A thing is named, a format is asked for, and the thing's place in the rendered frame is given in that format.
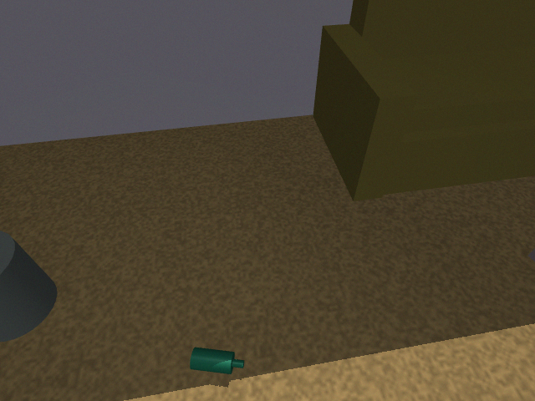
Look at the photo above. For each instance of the sofa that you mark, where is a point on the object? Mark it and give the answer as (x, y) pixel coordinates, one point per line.
(423, 94)

